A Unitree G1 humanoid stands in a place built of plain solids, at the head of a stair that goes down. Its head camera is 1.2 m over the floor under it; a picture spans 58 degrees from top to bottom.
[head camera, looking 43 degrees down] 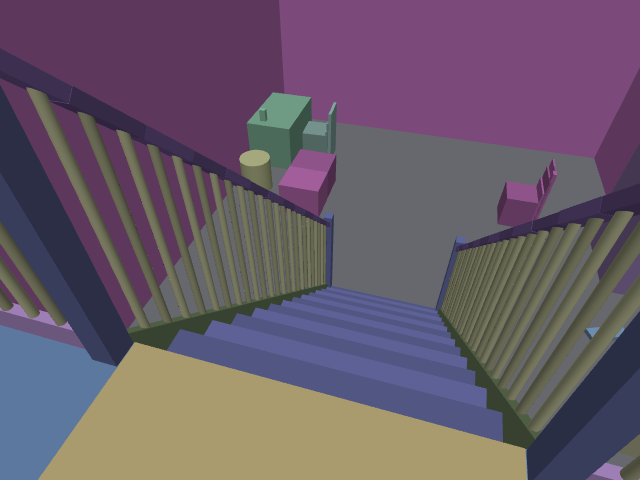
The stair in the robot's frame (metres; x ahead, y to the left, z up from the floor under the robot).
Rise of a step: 0.20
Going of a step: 0.20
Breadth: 1.20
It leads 16 degrees to the right of straight ahead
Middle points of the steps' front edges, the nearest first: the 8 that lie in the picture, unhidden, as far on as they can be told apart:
0.63 0.03 0.00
0.83 -0.03 -0.20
1.02 -0.09 -0.40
1.22 -0.14 -0.60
1.41 -0.20 -0.81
1.60 -0.26 -1.01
1.80 -0.31 -1.21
1.99 -0.37 -1.41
